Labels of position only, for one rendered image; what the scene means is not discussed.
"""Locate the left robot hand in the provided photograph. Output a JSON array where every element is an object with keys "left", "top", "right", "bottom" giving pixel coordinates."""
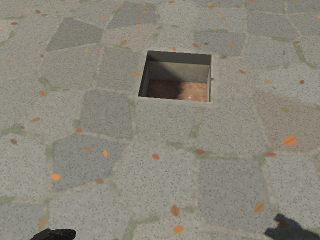
[{"left": 30, "top": 228, "right": 76, "bottom": 240}]

